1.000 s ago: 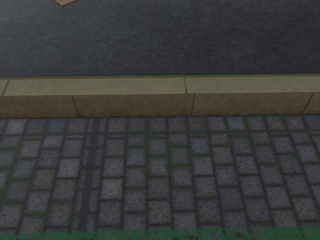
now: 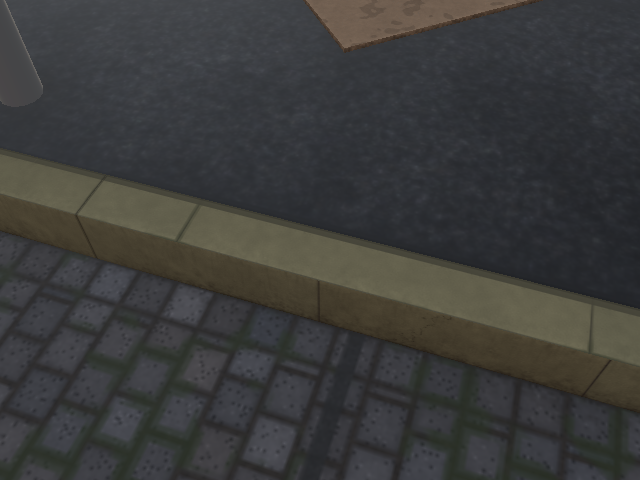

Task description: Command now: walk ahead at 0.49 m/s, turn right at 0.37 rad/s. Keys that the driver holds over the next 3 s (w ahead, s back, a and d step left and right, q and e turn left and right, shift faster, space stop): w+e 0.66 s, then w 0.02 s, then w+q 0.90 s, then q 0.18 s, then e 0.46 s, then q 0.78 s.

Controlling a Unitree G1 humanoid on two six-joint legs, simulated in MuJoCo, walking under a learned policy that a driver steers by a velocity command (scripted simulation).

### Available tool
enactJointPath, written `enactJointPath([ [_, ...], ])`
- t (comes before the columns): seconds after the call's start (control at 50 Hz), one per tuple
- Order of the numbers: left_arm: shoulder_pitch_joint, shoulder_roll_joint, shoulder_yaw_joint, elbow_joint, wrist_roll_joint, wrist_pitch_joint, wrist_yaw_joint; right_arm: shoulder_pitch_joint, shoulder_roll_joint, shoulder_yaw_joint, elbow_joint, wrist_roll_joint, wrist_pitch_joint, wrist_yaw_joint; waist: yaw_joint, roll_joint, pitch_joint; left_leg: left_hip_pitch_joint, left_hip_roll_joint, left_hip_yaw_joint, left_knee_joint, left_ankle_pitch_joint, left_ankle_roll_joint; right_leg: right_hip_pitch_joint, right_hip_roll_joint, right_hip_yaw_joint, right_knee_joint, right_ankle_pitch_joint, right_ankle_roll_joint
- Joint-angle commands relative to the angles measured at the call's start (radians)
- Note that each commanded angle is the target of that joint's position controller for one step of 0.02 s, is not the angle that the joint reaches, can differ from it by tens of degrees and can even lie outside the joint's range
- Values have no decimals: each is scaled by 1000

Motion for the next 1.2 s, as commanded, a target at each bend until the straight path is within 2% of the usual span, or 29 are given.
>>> enactJointPath([
  [0.02, -33, 135, 32, -70, -9, -10, 18, 10, -87, -23, -83, -14, -14, -1, -35, -90, -39, -129, 54, -11, -137, 25, -43, 64, -267, 323, -206, 116, -216],
  [0.04, 34, 172, 42, -12, 34, 1, 13, 3, -42, 1, -81, -78, 27, 20, -46, -68, -34, -35, 39, 53, -204, 61, -49, -32, -221, 236, -184, 227, -187],
  [0.06, 36, 170, 45, -8, 33, 7, 9, -31, -20, 9, -95, -75, 42, 29, -41, -94, -21, 14, 25, 75, -277, 127, -51, -86, -180, 189, -180, 242, -162],
  [0.1, 50, 163, 48, -4, 23, 14, 1, -106, -34, 11, -110, -47, 52, 33, -8, -128, -25, 65, 9, 85, -385, 257, -57, -110, -158, 189, -171, 188, -123],
  [0.18, 91, 183, 60, -1, 22, 20, 2, -181, -86, -2, -127, -29, 44, 19, 26, -110, -45, 99, -1, 42, -522, 257, -51, 9, -216, 306, -93, 123, -90],
  [0.22, 82, 198, 66, -4, 29, 22, 9, -119, -107, -14, -110, -30, 31, 10, -11, -101, -54, 198, -18, 37, -593, 180, -31, 27, -230, 358, -10, 94, -66],
  [0.24, 85, 187, 63, 2, 29, 19, 10, -41, -120, -21, -85, -35, 19, 0, -49, -69, -78, 310, -24, 34, -658, 150, -11, 9, -191, 342, 94, 114, -46],
  [0.26, 93, 131, 46, -6, 20, 11, 5, 74, -178, -39, -67, -55, 3, -13, -98, 38, -164, 462, 110, -104, -731, 20, 32, -37, -117, 264, 325, 60, -16],
  [0.28, 116, 49, 25, -42, -6, 8, 8, 155, -269, -58, -68, -73, 8, -25, -116, 225, -251, 672, 347, -440, -845, -222, 96, -268, 15, 102, 587, -278, 18],
  [0.3, 162, 99, 28, -48, 17, 20, 13, 136, -279, -70, -47, -55, 26, -24, -63, 297, -243, 637, 421, -703, -912, -335, 171, -412, -6, 49, 734, -414, 14],
  [0.32, 132, 138, 36, -13, 30, 35, 13, 85, -175, -48, -62, -46, 31, -17, -54, 117, -144, 554, 378, -593, -908, -366, 165, -423, -74, 80, 793, -335, 5],
  [0.34, 83, 130, 35, -7, 32, 39, 1, 52, -117, -33, -57, -36, 29, -12, -50, 51, -75, 476, 320, -434, -909, -228, 148, -404, -99, 71, 774, -262, 12],
  [0.38, 40, 105, 33, -6, 44, 53, -15, 45, -82, -23, -32, -32, 19, -14, -35, 85, -32, 416, 247, -216, -922, 80, 117, -368, -141, 51, 723, -199, 31],
  [0.46, -28, 75, 21, -20, 48, 73, -33, 101, -86, -31, 18, -15, -7, -5, -31, 80, -51, 451, 232, -33, -916, 441, 128, -401, -149, 24, 717, -110, 53],
  [0.58, -230, 33, -11, -82, 47, 64, -57, 119, -94, -38, 72, -20, -5, -5, -52, 64, 15, 424, 203, 155, -960, 487, 120, -375, -166, -49, 432, 71, 64],
  [0.66, -286, 47, -17, -104, 54, 63, -56, 148, -129, -48, 109, -16, 4, -13, -55, 77, 12, 459, 217, 230, -882, 667, 92, -255, -131, -129, 275, 5, 11],
  [0.7, -242, 60, -12, -90, 63, 59, -43, 178, -142, -46, 136, -12, 16, -18, -35, 85, -29, 501, 228, 241, -751, 935, 90, -153, -72, -143, 219, -77, -34],
  [0.74, 4, 86, 5, -2, 79, 35, -20, 187, -122, -27, 149, -7, 27, -16, 76, 26, -165, 396, 194, 268, -438, 885, 72, 189, -45, -107, 92, -5, -87],
  [0.76, 123, 168, 24, 15, 96, 28, 0, 202, -49, -1, 105, 3, 23, -10, 111, -124, -299, 132, 135, 277, -148, 441, 41, 491, -307, 195, 74, -28, -140],
  [0.78, 149, 252, 45, 23, 60, 39, 13, 251, -30, -1, 90, 15, 33, -6, 81, -292, -405, -100, -42, 209, 167, -228, 7, 613, -564, 603, -33, 168, -261],
  [0.8, 101, 231, 46, 15, 35, 44, 24, 162, -123, -27, 101, -5, 46, -14, 94, -91, -324, -124, 0, 43, 185, -134, 22, 501, -511, 456, -31, 249, -232],
  [0.84, -11, 104, 6, 31, 36, 29, 28, 121, -63, -13, 110, 6, 39, -5, 19, -61, -111, -85, 52, 17, 60, -39, 32, 256, -409, 202, -96, 339, -155],
  [0.88, -53, 53, -13, 45, 34, 10, 31, 171, -52, -17, 153, -20, 64, 0, -31, -91, -77, 5, 51, 16, 5, 11, 22, 152, -349, 85, -140, 388, -95],
  [0.94, -26, 64, -12, 69, 31, -14, 31, 177, -24, -22, 172, -24, 78, 15, -44, -100, -80, -11, 32, 34, 14, 76, 14, 141, -330, -1, -178, 419, -81],
  [1.0, 42, 57, -12, 100, 33, -19, 37, 82, -10, -28, 151, -28, 89, 24, -15, -110, -50, -160, 36, 50, 101, 134, 1, 198, -350, -27, -196, 370, -76],
  [1.04, 143, 62, -4, 135, 42, -18, 41, 61, 20, -33, 147, -35, 112, 5, 7, -141, -48, -322, 13, 83, 430, 47, 10, 252, -404, 9, -174, 272, -141],
  [1.06, 173, 55, -4, 148, 45, -16, 42, 7, 19, -38, 122, -35, 119, -6, 13, -107, -9, -459, 15, 59, 567, -5, 22, 276, -425, 34, -192, 107, -162],
  [1.12, 258, 17, -17, 201, 58, -19, 45, -139, 61, -28, 55, -27, 119, -24, 20, -48, 104, -809, 6, 19, 808, -115, 62, 356, -442, 61, -217, -183, -143],
  [1.2, 295, 33, -24, 250, 66, -38, 47, -257, 100, -2, -39, -27, 119, -25, -3, -19, 138, -966, -20, 30, 851, -177, 87, 341, -441, -19, -213, -152, -93],
])
Next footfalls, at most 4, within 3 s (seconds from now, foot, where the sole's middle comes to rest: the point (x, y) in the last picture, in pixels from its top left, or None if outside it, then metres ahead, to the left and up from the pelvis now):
0.26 left None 0.32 0.13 -0.78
0.74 right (422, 469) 0.49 -0.16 -0.78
1.40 left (394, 249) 0.92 -0.12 -0.61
1.86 right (443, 162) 1.20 -0.26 -0.61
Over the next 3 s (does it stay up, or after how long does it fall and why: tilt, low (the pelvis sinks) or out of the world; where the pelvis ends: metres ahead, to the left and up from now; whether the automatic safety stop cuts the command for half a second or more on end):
stays up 1.08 -0.14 0.17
